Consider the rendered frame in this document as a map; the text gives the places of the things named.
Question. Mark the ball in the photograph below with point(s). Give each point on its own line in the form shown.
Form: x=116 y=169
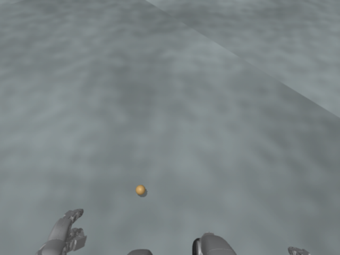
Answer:
x=140 y=189

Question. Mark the left robot arm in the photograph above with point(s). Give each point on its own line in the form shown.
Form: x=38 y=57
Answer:
x=53 y=247

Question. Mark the left robot hand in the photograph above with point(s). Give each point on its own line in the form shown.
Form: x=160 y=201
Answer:
x=74 y=238

